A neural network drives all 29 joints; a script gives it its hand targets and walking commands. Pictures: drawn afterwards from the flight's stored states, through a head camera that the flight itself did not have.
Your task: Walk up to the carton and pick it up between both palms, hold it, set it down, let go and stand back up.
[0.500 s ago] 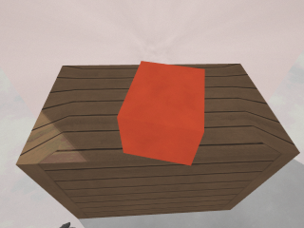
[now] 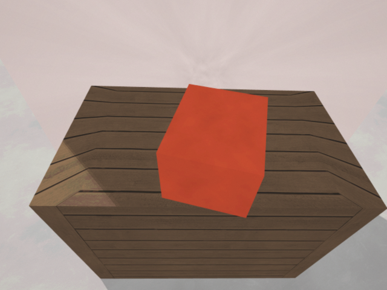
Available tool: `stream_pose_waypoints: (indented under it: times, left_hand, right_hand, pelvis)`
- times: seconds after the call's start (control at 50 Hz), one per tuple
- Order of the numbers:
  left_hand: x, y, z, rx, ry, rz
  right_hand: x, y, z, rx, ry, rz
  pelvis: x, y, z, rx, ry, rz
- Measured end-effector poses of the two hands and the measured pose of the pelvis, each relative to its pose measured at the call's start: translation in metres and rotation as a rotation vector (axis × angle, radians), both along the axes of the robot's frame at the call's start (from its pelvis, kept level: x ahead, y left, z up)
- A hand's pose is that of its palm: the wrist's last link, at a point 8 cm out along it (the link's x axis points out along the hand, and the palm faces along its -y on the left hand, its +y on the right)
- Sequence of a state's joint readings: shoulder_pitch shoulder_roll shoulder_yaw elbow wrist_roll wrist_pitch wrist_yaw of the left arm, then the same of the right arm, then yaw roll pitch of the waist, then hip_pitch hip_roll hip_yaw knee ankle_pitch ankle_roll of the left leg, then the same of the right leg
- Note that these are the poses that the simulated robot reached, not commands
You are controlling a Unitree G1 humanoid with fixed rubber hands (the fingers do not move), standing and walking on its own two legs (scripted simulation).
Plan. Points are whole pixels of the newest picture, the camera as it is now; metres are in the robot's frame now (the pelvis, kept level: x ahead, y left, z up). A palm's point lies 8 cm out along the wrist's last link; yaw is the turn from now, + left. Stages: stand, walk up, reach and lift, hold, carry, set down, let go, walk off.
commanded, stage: stand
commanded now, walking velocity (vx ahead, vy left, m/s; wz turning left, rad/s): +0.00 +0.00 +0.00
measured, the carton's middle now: (215, 146) +0.47 -0.04 +0.01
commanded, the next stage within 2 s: none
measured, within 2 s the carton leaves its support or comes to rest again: neither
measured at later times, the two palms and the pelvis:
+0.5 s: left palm out of the picture -0.03 +0.19 -0.15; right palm out of the picture +0.00 -0.23 -0.15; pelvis +0.01 -0.02 +0.00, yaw +1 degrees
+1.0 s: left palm out of the picture -0.02 +0.19 -0.15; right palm out of the picture +0.00 -0.24 -0.15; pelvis +0.01 -0.03 +0.00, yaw +2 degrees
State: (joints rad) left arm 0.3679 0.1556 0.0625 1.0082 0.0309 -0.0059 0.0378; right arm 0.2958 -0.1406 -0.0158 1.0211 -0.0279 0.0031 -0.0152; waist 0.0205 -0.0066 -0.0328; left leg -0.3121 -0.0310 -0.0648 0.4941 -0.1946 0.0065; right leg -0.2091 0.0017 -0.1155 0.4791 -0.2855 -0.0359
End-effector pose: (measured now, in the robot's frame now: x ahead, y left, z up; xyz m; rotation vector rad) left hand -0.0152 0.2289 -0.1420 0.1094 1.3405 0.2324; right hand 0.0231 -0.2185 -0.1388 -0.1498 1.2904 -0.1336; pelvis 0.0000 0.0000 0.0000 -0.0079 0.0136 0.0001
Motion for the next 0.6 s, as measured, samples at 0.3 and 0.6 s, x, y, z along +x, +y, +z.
stream_pose_waypoints:
  times: [0.3,0.6]
  left_hand:
    - [-0.013,-0.027,-0.003,-0.018,0.078,0.031]
    - [-0.011,-0.044,-0.009,-0.036,0.109,0.053]
  right_hand:
    - [-0.013,-0.009,-0.01,0.018,0.077,-0.016]
    - [-0.019,-0.009,-0.013,0.019,0.135,-0.01]
  pelvis:
    - [0.007,-0.015,-0.001,0.001,-0.015,0.017]
    - [0.011,-0.023,-0.003,0.0,-0.029,0.028]
